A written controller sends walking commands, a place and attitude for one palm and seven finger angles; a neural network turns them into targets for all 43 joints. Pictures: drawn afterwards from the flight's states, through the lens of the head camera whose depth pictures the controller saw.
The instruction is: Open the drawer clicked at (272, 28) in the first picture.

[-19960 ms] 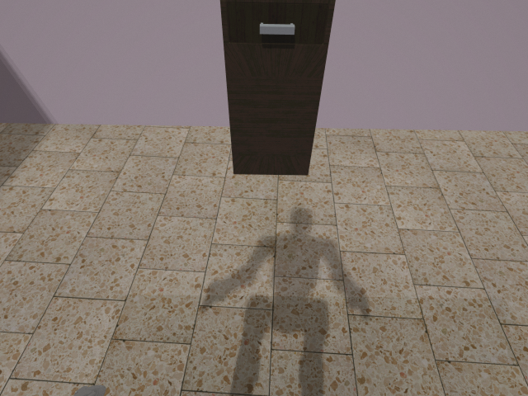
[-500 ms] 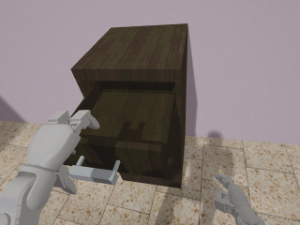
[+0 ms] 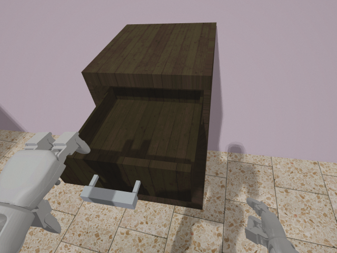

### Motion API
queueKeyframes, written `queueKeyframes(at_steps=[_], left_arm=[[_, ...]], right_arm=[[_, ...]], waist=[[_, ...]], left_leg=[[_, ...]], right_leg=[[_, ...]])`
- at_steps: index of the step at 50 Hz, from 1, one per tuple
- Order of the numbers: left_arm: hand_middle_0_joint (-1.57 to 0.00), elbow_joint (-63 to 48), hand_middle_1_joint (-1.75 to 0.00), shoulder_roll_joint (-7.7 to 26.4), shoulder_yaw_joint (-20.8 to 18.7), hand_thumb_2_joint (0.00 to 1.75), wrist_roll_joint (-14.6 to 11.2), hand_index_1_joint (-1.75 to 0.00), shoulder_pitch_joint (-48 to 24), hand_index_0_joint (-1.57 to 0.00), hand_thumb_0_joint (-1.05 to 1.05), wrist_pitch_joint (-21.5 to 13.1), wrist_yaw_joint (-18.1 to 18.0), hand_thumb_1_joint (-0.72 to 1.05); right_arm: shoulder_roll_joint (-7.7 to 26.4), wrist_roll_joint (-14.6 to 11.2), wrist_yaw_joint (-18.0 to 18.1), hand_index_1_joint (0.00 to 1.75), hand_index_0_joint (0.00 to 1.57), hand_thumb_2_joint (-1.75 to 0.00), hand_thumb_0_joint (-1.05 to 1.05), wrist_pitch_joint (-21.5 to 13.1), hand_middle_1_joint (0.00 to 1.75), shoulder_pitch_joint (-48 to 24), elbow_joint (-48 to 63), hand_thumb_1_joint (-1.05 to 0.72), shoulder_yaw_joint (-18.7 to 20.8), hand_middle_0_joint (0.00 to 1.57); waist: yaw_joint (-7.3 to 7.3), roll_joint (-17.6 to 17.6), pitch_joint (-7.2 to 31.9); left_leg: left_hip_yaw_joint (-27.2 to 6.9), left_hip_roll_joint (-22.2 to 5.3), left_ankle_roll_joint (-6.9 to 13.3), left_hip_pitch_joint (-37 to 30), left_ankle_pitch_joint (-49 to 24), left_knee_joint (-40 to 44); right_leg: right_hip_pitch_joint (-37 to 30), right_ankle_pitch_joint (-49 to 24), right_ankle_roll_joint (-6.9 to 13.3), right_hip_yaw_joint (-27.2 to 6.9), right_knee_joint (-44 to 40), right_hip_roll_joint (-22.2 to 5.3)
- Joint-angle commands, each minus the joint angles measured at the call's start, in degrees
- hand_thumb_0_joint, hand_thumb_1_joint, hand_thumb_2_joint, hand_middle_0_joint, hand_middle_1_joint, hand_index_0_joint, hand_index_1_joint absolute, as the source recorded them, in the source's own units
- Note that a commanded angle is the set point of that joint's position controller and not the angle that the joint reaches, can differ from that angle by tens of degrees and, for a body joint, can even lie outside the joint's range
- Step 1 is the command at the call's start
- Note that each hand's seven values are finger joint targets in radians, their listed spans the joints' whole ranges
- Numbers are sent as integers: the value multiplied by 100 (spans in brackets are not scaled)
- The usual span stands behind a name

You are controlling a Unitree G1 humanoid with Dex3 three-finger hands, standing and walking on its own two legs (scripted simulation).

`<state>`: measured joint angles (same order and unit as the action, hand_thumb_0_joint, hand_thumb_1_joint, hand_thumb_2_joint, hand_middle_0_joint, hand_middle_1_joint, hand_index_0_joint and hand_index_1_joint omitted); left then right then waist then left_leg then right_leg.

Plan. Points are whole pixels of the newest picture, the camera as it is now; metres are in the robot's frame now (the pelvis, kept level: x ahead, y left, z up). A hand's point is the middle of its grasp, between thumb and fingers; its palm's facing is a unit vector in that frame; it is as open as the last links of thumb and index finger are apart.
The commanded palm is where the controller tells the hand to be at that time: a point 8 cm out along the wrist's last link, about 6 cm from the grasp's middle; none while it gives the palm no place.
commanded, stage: draw the hand back to the body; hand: left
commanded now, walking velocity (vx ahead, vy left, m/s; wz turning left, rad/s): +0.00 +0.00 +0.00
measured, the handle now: (112, 189) +0.25 +0.19 +0.03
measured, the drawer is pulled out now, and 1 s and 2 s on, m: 0.30 0.30 0.30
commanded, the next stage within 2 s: step back with the hand held close in 0.98 s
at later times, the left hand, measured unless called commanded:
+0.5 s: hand (63, 155) +0.21 +0.21 +0.21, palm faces +0.35 -0.85 -0.41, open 11.1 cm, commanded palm +0.16 +0.27 +0.22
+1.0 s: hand (62, 158) +0.21 +0.22 +0.21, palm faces +0.43 -0.81 -0.40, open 7.6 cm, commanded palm +0.16 +0.26 +0.22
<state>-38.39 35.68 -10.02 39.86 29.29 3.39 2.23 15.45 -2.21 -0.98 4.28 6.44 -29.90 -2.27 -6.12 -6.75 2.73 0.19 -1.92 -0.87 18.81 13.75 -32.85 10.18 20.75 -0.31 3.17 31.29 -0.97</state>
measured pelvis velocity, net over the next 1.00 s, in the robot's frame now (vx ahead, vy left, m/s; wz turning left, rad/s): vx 0.03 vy -0.02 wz -0.01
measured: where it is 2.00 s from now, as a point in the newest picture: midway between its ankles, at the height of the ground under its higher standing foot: outside the picture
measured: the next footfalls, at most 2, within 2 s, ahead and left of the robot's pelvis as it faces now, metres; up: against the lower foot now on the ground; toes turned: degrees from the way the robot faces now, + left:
none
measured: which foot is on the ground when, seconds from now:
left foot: down 0.00-1.00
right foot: down 0.00-1.00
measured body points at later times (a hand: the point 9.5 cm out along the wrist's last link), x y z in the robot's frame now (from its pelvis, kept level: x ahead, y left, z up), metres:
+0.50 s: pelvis +0.02 +0.00 +0.01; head +0.01 -0.02 +0.46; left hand +0.19 +0.26 +0.23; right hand +0.20 -0.22 -0.08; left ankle +0.04 +0.13 -0.73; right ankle -0.04 -0.12 -0.73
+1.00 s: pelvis +0.03 -0.02 +0.01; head +0.01 -0.05 +0.46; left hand +0.18 +0.26 +0.23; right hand +0.23 -0.23 -0.07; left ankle +0.04 +0.13 -0.73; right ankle -0.04 -0.12 -0.73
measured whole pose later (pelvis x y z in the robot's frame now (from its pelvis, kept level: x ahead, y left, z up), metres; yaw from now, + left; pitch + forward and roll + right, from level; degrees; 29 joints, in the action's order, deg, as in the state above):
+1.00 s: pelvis +0.03 -0.02 +0.01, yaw +0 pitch -2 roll +0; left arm -32.8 19.7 -19.6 -5.1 29.3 -5.7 -5.8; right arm 12.4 -1.3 4.5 -5.8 9.3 -35.0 -1.0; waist -4.0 -3.8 0.4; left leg 0.4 -2.7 -2.2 11.1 13.8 -27.4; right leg 2.4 20.3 0.9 3.1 25.1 -0.1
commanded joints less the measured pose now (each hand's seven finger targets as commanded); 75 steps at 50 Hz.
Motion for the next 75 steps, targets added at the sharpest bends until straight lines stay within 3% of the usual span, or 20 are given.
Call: queueKeyframes(at_steps=[1,2,4,6,7,8,10,21,23,29,33,39,54,55,56,58,62,66,67,75], left_arm=[[-29,-749,-115,-687,-799,33,-3851,-115,-814,-29,0,-875,-660,-43],[-29,-848,-113,-601,-1167,34,-4197,-113,-530,-29,0,-1005,-789,-40],[-29,-1275,-109,-645,-1091,37,-4284,-109,-814,-29,0,-1273,-920,-32],[-28,-1448,-104,-721,-1004,40,-4285,-104,-841,-28,0,-1403,-988,-26],[-28,-1298,-102,-591,-1180,42,-4281,-102,-729,-28,0,-1409,-1034,-22],[-28,-1050,-100,-937,-914,43,-4277,-100,-579,-28,0,-1422,-1000,-18],[-27,-1021,-95,-958,-885,47,-4304,-95,-601,-27,0,-1450,-972,-12],[-25,-1080,-70,-674,-1395,63,-4424,-70,-229,-25,0,-1420,-916,27],[-24,-781,-66,-736,-1419,66,-4407,-66,-100,-24,0,-1400,-924,34],[-22,-827,-52,-615,-1573,75,-4439,-52,-183,-22,0,-1349,-947,55],[-22,-448,-43,-593,-1680,81,-4451,-43,-182,-22,0,-1314,-964,69],[-20,-639,-30,-596,-1590,90,-4484,-30,-391,-20,0,-1287,-937,90],[-20,-576,-30,-582,-1639,90,-4517,-30,-373,-20,0,-1267,-897,90],[-20,-1013,-30,319,-2473,90,-4461,-30,-1213,-20,0,-1506,-918,90],[-20,-320,-30,-131,-2147,90,-4432,-30,-705,-20,0,-1513,-838,90],[-20,-401,-30,-289,-2005,90,-4386,-30,-316,-20,0,-1604,-781,90],[-20,-809,-30,-236,-2110,90,-4425,-30,272,-20,0,-1612,-793,90],[-20,-1025,-30,-72,-2354,90,-4440,-30,601,-20,0,-1604,-870,90],[-20,-1210,-30,96,-2480,90,-4436,-30,593,-20,0,-1631,-904,90],[-20,-1506,-30,27,-2525,90,-4473,-30,800,-20,0,-1781,-1020,90]], right_arm=[[140,13,349,30,20,-90,0,-1029,30,-511,991,-90,188,20],[155,36,442,30,20,-90,0,-1201,30,-666,887,-90,169,20],[149,84,535,30,20,-90,0,-1430,30,-537,833,-90,159,20],[106,131,553,30,20,-90,0,-1581,30,-498,775,-90,134,20],[134,153,566,30,20,-90,0,-1649,30,-509,658,-90,140,20],[90,172,544,30,20,-90,0,-1642,30,-431,605,-90,106,20],[120,170,510,30,20,-90,0,-1666,30,-423,584,-90,128,20],[191,112,469,30,20,-90,0,-1564,30,-422,533,-90,291,20],[193,122,487,30,20,-90,0,-1517,30,-369,438,-90,303,20],[206,75,516,30,20,-90,0,-1440,30,-390,471,-90,356,20],[209,85,562,30,20,-90,0,-1359,30,-409,402,-90,360,20],[209,72,566,30,20,-90,0,-1361,30,-488,493,-90,346,20],[174,72,559,30,20,-90,0,-1272,30,-506,509,-90,352,20],[321,70,534,30,20,-90,0,-1120,30,-185,636,-90,353,20],[197,74,528,30,20,-90,0,-1018,30,-175,470,-90,351,20],[252,83,532,30,20,-90,0,-931,30,-249,590,-90,374,20],[359,25,504,30,20,-90,0,-780,30,-311,777,-90,462,20],[300,-11,506,30,20,-90,0,-636,30,-289,891,-90,535,20],[327,9,522,30,20,-90,0,-645,30,-320,900,-90,537,20],[383,48,516,30,20,-90,0,-872,30,-184,896,-90,568,20]], waist=[[521,912,-17],[383,1156,-52],[357,904,320],[299,168,309],[251,74,130],[284,-52,-45],[274,-126,-152],[259,387,376],[285,313,166],[281,421,365],[292,489,67],[270,527,223],[250,382,190],[520,669,-482],[600,1064,-355],[601,947,-35],[571,494,537],[606,786,634],[584,642,718],[592,-155,555]], left_leg=[[40,-160,214,-1564,-75,539],[0,-134,184,-1445,13,630],[39,-92,188,-1522,-222,674],[48,-57,156,-1511,-327,738],[39,-53,140,-1404,-384,745],[49,-41,133,-1328,-356,774],[20,-58,127,-1297,-438,814],[96,-91,125,-1544,-1339,724],[113,-55,131,-1492,-1375,712],[144,-49,134,-1639,-1605,678],[160,-12,164,-1589,-1398,685],[170,4,191,-1682,-1455,675],[195,19,180,-1681,-1508,657],[106,-95,306,-1130,-1495,253],[63,-77,301,-1055,-1503,57],[75,-68,319,-1027,-1872,32],[51,-215,326,-1111,-2538,199],[-25,-303,284,-876,-2574,176],[-39,-311,270,-890,-2554,235],[-561,-620,338,56,-946,919]], right_leg=[[855,-702,71,162,-719,121],[753,-579,57,146,-858,141],[478,-762,34,96,-846,14],[384,-812,89,53,-856,-31],[352,-859,120,24,-915,4],[415,-844,130,81,-952,6],[384,-927,148,84,-966,22],[-2,-1938,106,113,-902,14],[93,-1997,101,161,-966,45],[-1,-2299,68,129,-927,-7],[170,-2180,51,139,-1059,22],[45,-2382,29,70,-1042,-30],[-26,-2560,18,63,-1064,-47],[572,-3143,-39,-308,-1372,-329],[470,-3456,-43,-237,-1339,-454],[240,-3919,-58,-167,-1108,-514],[22,-3420,-61,-136,-803,-448],[12,-3114,-42,-112,-679,-415],[27,-2985,-24,-117,-652,-407],[-9,-1281,-30,14,-215,-57]])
